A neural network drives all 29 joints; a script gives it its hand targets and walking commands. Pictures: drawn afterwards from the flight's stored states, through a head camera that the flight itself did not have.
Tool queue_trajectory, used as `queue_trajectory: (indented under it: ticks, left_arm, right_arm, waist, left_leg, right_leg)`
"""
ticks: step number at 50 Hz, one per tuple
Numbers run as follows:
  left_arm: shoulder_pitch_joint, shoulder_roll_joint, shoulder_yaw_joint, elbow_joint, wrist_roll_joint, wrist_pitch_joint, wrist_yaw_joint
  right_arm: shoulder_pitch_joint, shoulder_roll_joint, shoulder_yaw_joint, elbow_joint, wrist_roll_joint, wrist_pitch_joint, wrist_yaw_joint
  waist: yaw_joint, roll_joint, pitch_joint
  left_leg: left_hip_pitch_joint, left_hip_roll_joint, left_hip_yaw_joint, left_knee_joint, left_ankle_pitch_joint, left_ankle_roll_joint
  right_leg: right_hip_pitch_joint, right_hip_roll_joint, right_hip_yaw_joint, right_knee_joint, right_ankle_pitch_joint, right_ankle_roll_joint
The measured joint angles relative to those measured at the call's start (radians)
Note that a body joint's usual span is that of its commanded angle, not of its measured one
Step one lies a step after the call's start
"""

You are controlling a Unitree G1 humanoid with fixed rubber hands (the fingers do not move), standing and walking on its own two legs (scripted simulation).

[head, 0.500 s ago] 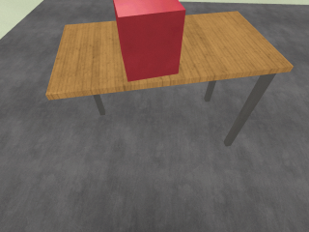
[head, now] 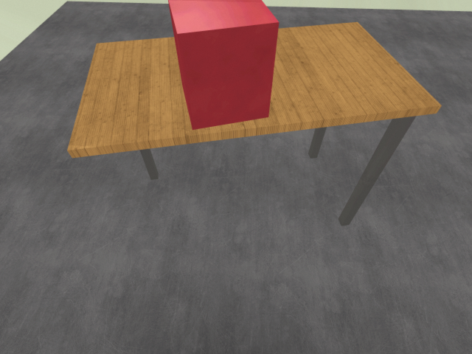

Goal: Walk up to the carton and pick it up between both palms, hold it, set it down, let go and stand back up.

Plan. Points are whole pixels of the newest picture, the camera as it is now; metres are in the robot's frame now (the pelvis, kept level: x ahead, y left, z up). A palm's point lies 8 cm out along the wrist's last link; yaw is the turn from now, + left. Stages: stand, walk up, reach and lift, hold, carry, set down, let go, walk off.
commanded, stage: stand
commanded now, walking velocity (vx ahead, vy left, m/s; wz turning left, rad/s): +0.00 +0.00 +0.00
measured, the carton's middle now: (221, 60) +0.75 +0.04 +0.09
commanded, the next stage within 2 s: walk up in 0.64 s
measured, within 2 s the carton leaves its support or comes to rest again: neither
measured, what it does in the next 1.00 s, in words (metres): stands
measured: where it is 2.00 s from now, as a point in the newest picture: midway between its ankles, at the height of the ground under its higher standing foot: (243, 314)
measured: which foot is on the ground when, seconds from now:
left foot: down 0.00-1.00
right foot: down 0.00-0.92, up 0.94-1.00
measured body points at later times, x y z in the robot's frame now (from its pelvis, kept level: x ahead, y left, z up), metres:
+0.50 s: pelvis +0.00 +0.00 +0.00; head +0.00 +0.01 +0.45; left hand -0.02 +0.20 -0.16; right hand -0.01 -0.20 -0.16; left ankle +0.00 +0.11 -0.74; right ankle +0.00 -0.13 -0.74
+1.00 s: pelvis +0.01 +0.00 +0.00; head +0.00 +0.00 +0.45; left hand -0.03 +0.21 -0.16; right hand -0.03 -0.22 -0.16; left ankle -0.01 +0.11 -0.73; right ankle +0.00 -0.12 -0.71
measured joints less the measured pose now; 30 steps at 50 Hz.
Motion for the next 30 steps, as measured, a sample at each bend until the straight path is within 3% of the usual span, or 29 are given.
queue_trajectory:
  ticks: [30]
  left_arm:
    - [0.005, -0.032, -0.009, 0.107, -0.001, 0.003, 0.004]
  right_arm:
    - [0.001, 0.029, 0.014, 0.094, 0.002, -0.002, -0.006]
  waist:
    - [0.004, 0.002, 0.01]
  left_leg:
    - [0.025, -0.006, 0.003, -0.041, 0.03, 0.006]
  right_leg:
    - [0.024, -0.007, 0.004, -0.042, 0.031, 0.008]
